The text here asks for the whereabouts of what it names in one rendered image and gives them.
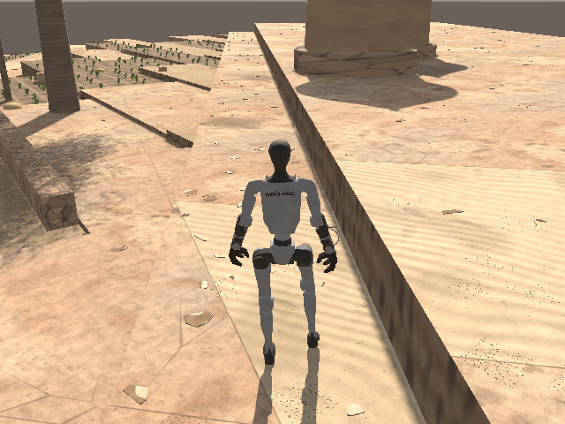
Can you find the robot left forearm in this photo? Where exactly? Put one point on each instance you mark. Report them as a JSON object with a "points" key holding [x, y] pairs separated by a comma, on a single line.
{"points": [[239, 235]]}

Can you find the left robot upper arm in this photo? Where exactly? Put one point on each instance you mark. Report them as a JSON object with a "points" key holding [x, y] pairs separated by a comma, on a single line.
{"points": [[252, 188]]}

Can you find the right robot upper arm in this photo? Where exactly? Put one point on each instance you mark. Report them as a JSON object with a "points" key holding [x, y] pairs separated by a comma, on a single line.
{"points": [[308, 186]]}

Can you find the left robot hand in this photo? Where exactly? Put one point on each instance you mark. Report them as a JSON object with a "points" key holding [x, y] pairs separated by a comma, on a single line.
{"points": [[239, 253]]}

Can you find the robot right forearm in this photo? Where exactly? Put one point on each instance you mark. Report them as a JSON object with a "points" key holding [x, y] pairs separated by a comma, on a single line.
{"points": [[325, 237]]}

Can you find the left robot shin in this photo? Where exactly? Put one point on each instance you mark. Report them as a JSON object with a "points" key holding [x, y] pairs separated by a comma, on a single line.
{"points": [[266, 323]]}

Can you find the right robot hand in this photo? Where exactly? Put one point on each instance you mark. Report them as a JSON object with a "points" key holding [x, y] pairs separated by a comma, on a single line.
{"points": [[332, 259]]}

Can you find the robot left thigh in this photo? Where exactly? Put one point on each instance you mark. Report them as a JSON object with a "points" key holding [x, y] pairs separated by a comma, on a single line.
{"points": [[262, 270]]}

